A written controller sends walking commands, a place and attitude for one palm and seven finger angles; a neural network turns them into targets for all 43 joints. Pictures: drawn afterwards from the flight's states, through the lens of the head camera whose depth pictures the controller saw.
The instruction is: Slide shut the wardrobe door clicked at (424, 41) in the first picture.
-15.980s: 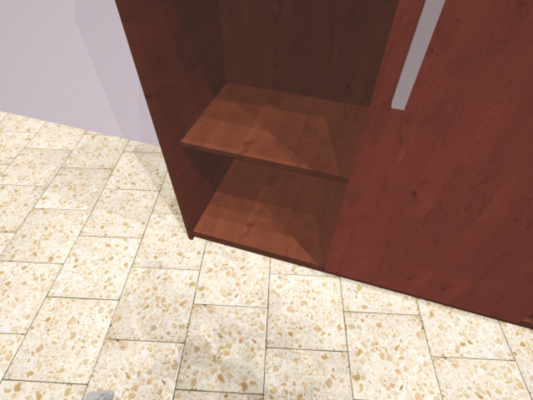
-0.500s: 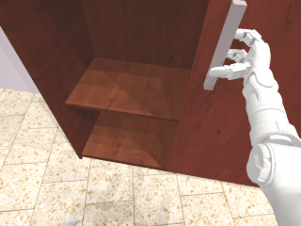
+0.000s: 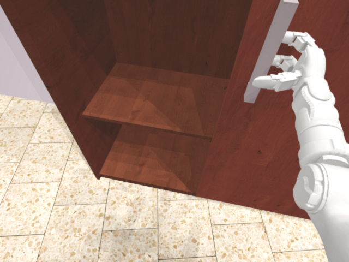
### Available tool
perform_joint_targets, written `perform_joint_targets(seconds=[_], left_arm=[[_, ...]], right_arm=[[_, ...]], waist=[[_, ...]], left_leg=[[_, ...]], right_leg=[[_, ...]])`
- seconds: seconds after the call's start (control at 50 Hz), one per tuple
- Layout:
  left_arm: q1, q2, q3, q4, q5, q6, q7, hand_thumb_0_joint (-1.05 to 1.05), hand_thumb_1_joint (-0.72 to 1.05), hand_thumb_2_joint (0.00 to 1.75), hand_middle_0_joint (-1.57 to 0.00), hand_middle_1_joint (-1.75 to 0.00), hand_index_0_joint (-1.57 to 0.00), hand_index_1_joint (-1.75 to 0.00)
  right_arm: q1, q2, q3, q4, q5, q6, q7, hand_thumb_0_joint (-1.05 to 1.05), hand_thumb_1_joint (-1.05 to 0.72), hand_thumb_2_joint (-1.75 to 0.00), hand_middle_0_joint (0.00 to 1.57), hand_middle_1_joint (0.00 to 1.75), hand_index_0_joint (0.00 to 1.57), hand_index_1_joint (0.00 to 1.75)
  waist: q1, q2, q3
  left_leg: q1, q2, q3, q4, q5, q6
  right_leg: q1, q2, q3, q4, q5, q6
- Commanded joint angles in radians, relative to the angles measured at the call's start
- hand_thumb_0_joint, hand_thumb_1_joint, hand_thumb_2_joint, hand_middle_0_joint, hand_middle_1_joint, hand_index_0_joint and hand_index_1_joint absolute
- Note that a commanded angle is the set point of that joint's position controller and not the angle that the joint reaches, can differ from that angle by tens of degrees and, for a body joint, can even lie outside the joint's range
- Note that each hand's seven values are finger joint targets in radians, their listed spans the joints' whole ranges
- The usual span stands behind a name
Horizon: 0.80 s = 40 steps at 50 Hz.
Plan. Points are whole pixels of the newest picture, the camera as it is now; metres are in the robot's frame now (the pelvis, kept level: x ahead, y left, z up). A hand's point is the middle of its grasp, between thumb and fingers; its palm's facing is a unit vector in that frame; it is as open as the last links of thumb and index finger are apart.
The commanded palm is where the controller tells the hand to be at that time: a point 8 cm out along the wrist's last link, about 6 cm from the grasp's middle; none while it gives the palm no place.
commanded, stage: move the hooked fingers beside the handle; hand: right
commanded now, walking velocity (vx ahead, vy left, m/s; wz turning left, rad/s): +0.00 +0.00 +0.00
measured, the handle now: (264, 54) +0.54 -0.11 +0.22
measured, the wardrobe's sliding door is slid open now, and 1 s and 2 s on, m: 0.61 0.61 0.61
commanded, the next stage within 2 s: feel for the door with the fingertips in 1.64 s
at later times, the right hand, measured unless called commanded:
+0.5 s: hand (282, 68) +0.50 -0.15 +0.22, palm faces +0.07 +1.00 +0.01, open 13.7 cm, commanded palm +0.46 -0.21 +0.21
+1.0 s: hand (292, 72) +0.48 -0.16 +0.22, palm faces +0.06 +1.00 +0.02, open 14.0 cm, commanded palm +0.45 -0.21 +0.22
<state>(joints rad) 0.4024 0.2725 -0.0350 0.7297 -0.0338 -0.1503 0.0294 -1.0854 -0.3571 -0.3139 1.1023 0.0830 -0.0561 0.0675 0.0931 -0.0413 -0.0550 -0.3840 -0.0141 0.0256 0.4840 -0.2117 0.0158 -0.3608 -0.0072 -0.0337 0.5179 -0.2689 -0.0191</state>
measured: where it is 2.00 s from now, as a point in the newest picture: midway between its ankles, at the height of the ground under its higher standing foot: outside the picture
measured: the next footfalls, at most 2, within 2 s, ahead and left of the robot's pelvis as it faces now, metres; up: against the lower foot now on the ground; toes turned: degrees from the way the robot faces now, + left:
none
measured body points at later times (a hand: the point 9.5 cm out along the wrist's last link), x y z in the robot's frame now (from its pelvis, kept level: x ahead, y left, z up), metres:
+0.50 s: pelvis +0.01 +0.00 +0.00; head +0.03 +0.02 +0.45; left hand +0.06 +0.27 -0.12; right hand +0.49 -0.20 +0.22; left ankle +0.02 +0.11 -0.74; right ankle -0.01 -0.11 -0.74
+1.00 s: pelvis +0.03 +0.00 +0.00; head +0.04 +0.01 +0.45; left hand +0.14 +0.25 -0.11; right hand +0.47 -0.22 +0.22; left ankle +0.02 +0.11 -0.74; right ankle -0.01 -0.11 -0.74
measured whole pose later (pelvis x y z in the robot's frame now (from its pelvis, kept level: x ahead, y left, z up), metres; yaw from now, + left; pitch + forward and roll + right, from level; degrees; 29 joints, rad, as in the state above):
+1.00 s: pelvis +0.03 +0.00 +0.00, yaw +0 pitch +4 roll +1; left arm 0.29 0.26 -0.04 0.68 -0.05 -0.11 0.04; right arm -0.84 -0.31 -0.29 0.75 0.14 0.09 0.09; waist 0.04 -0.05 -0.06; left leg -0.26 -0.01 0.03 0.43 -0.24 0.01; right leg -0.24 0.00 -0.03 0.46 -0.29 -0.02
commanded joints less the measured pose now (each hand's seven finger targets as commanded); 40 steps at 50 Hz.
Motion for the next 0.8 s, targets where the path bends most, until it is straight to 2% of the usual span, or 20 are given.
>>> perform_joint_targets(seconds=[0.0,0.04,0.06,0.16,0.2,0.24,0.26,0.32,0.36,0.38,0.44,0.46,0.5,0.54,0.56,0.6,0.66,0.7,0.74,0.78], left_arm=[[0.042,0.141,0.050,-0.092,-0.007,-0.038,0.015,0.00,0.90,0.90,-0.20,-0.30,-0.20,-0.30],[0.039,0.137,0.049,-0.094,-0.009,-0.040,0.014,0.00,0.90,0.90,-0.20,-0.30,-0.20,-0.30],[0.041,0.142,0.050,-0.093,-0.009,-0.040,0.015,0.00,0.90,0.90,-0.20,-0.30,-0.20,-0.30],[0.031,0.142,0.049,-0.105,-0.012,-0.033,0.018,0.00,0.90,0.90,-0.20,-0.30,-0.20,-0.30],[0.026,0.141,0.049,-0.106,-0.012,-0.029,0.018,0.00,0.90,0.90,-0.20,-0.30,-0.20,-0.30],[0.026,0.143,0.052,-0.113,-0.014,-0.029,0.019,0.00,0.90,0.90,-0.20,-0.30,-0.20,-0.30],[0.020,0.140,0.050,-0.119,-0.014,-0.028,0.019,0.00,0.90,0.90,-0.20,-0.30,-0.20,-0.30],[0.013,0.141,0.050,-0.125,-0.017,-0.020,0.021,0.00,0.90,0.90,-0.20,-0.30,-0.20,-0.30],[0.010,0.140,0.050,-0.128,-0.017,-0.018,0.023,0.00,0.90,0.90,-0.20,-0.30,-0.20,-0.30],[0.006,0.140,0.052,-0.132,-0.018,-0.017,0.022,0.00,0.90,0.90,-0.20,-0.30,-0.20,-0.30],[-0.006,0.136,0.054,-0.145,-0.020,-0.009,0.022,0.00,0.90,0.90,-0.20,-0.30,-0.20,-0.30],[-0.014,0.133,0.051,-0.147,-0.023,-0.008,0.022,0.00,0.90,0.90,-0.20,-0.30,-0.20,-0.30],[-0.018,0.136,0.057,-0.144,-0.023,-0.010,0.025,0.00,0.90,0.90,-0.20,-0.30,-0.20,-0.30],[-0.030,0.134,0.057,-0.150,-0.025,-0.013,0.028,0.00,0.90,0.90,-0.20,-0.30,-0.20,-0.30],[-0.040,0.128,0.054,-0.150,-0.026,-0.016,0.029,0.00,0.90,0.90,-0.20,-0.30,-0.20,-0.30],[-0.037,0.130,0.055,-0.137,-0.026,-0.018,0.031,0.00,0.90,0.90,-0.20,-0.30,-0.20,-0.30],[-0.054,0.128,0.051,-0.131,-0.029,-0.023,0.033,0.00,0.90,0.90,-0.20,-0.30,-0.20,-0.30],[-0.061,0.131,0.051,-0.133,-0.026,-0.020,0.032,0.00,0.90,0.90,-0.20,-0.30,-0.20,-0.30],[-0.071,0.126,0.049,-0.135,-0.027,-0.018,0.031,0.00,0.90,0.90,-0.20,-0.30,-0.20,-0.30],[-0.074,0.129,0.048,-0.130,-0.026,-0.014,0.031,0.00,0.90,0.90,-0.20,-0.30,-0.20,-0.30]], right_arm=[[-0.489,-0.254,-0.031,-0.179,-0.002,-0.040,-0.023,0.00,0.50,-0.30,0.30,1.20,0.30,1.20],[-0.487,-0.231,-0.018,-0.172,0.000,-0.036,-0.021,0.00,0.50,-0.30,0.30,1.20,0.30,1.20],[-0.482,-0.269,-0.045,-0.174,0.001,-0.037,-0.024,0.00,0.50,-0.30,0.30,1.20,0.30,1.20],[-0.444,-0.296,-0.061,-0.189,0.002,-0.039,-0.015,0.00,0.50,-0.30,0.30,1.20,0.30,1.20],[-0.442,-0.277,-0.045,-0.185,-0.002,-0.038,-0.012,0.00,0.50,-0.30,0.30,1.20,0.30,1.20],[-0.421,-0.323,-0.081,-0.211,-0.002,-0.040,-0.012,0.00,0.50,-0.30,0.30,1.20,0.30,1.20],[-0.408,-0.300,-0.065,-0.216,0.001,-0.035,-0.009,0.00,0.50,-0.30,0.30,1.20,0.30,1.20],[-0.380,-0.339,-0.098,-0.232,0.005,-0.028,-0.006,0.00,0.50,-0.30,0.30,1.20,0.30,1.20],[-0.388,-0.324,-0.080,-0.240,0.003,-0.021,-0.002,0.00,0.50,-0.30,0.30,1.20,0.30,1.20],[-0.386,-0.339,-0.090,-0.275,0.002,-0.023,-0.002,0.00,0.50,-0.30,0.30,1.20,0.30,1.20],[-0.326,-0.334,-0.100,-0.328,0.013,-0.014,0.004,0.00,0.50,-0.30,0.30,1.20,0.30,1.20],[-0.343,-0.282,-0.051,-0.343,0.019,-0.009,0.011,0.00,0.50,-0.30,0.30,1.20,0.30,1.20],[-0.368,-0.276,-0.047,-0.389,0.029,-0.012,0.016,0.00,0.50,-0.30,0.30,1.20,0.30,1.20],[-0.357,-0.301,-0.068,-0.458,0.037,-0.015,0.023,0.00,0.50,-0.30,0.30,1.20,0.30,1.20],[-0.386,-0.269,-0.035,-0.497,0.040,-0.016,0.029,0.00,0.50,-0.30,0.30,1.20,0.30,1.20],[-0.374,-0.241,-0.013,-0.493,0.049,-0.004,0.037,0.00,0.50,-0.30,0.30,1.20,0.30,1.20],[-0.361,-0.203,0.009,-0.505,0.065,0.023,0.048,0.00,0.50,-0.30,0.30,1.20,0.30,1.20],[-0.313,-0.220,-0.011,-0.519,0.067,0.035,0.044,0.00,0.50,-0.30,0.30,1.20,0.30,1.20],[-0.304,-0.176,0.018,-0.532,0.072,0.050,0.045,0.00,0.50,-0.30,0.30,1.20,0.30,1.20],[-0.305,-0.186,0.008,-0.516,0.073,0.062,0.038,0.00,0.50,-0.30,0.30,1.20,0.30,1.20]], waist=[[0.006,0.065,-0.268],[0.009,0.052,-0.253],[0.006,0.069,-0.260],[-0.004,0.098,-0.265],[-0.002,0.073,-0.243],[-0.016,0.073,-0.281],[-0.014,0.070,-0.279],[-0.025,0.085,-0.286],[-0.020,0.088,-0.262],[-0.026,0.056,-0.287],[-0.041,0.059,-0.327],[-0.026,0.057,-0.308],[-0.018,0.066,-0.305],[-0.034,0.028,-0.361],[-0.022,-0.015,-0.354],[-0.013,0.026,-0.331],[-0.016,-0.021,-0.321],[-0.032,-0.004,-0.321],[-0.029,-0.001,-0.329],[-0.028,0.024,-0.299]], left_leg=[[0.133,0.002,-0.018,-0.065,0.116,0.003],[0.116,0.001,-0.020,-0.070,0.109,0.003],[0.124,0.001,-0.021,-0.070,0.106,0.001],[0.162,0.003,-0.024,-0.069,0.136,-0.001],[0.148,0.005,-0.023,-0.073,0.125,0.002],[0.175,0.004,-0.028,-0.069,0.144,0.002],[0.178,0.004,-0.027,-0.069,0.159,0.001],[0.204,0.006,-0.031,-0.069,0.186,0.000],[0.194,0.006,-0.026,-0.070,0.184,-0.001],[0.203,0.006,-0.030,-0.068,0.202,0.001],[0.242,0.002,-0.027,-0.060,0.267,0.005],[0.228,0.001,-0.024,-0.066,0.260,0.004],[0.221,0.000,-0.021,-0.072,0.257,0.005],[0.251,-0.002,-0.026,-0.067,0.292,0.009],[0.236,-0.001,-0.024,-0.068,0.299,0.009],[0.224,-0.003,-0.014,-0.073,0.299,0.011],[0.201,-0.002,-0.010,-0.075,0.289,0.013],[0.215,-0.003,-0.005,-0.071,0.314,0.017],[0.214,-0.002,-0.002,-0.063,0.340,0.016],[0.205,-0.001,0.004,-0.065,0.324,0.015]], right_leg=[[0.085,0.002,0.028,-0.070,0.102,-0.023],[0.092,0.001,0.026,-0.072,0.094,-0.024],[0.085,0.001,0.028,-0.071,0.092,-0.024],[0.073,0.001,0.017,-0.075,0.106,-0.026],[0.074,0.000,0.015,-0.074,0.099,-0.026],[0.084,0.002,0.014,-0.075,0.115,-0.027],[0.087,0.002,0.010,-0.075,0.124,-0.027],[0.082,0.001,0.006,-0.073,0.141,-0.029],[0.080,0.000,0.007,-0.079,0.139,-0.028],[0.100,0.002,0.003,-0.075,0.157,-0.029],[0.129,0.000,0.002,-0.072,0.218,-0.028],[0.136,0.000,0.001,-0.076,0.209,-0.028],[0.159,-0.004,0.005,-0.073,0.215,-0.031],[0.196,-0.002,0.006,-0.074,0.253,-0.031],[0.218,-0.001,0.006,-0.071,0.265,-0.029],[0.228,-0.004,0.017,-0.069,0.278,-0.030],[0.250,-0.001,0.023,-0.073,0.279,-0.025],[0.256,-0.003,0.025,-0.068,0.316,-0.026],[0.268,-0.003,0.028,-0.067,0.345,-0.024],[0.251,-0.003,0.033,-0.072,0.332,-0.021]])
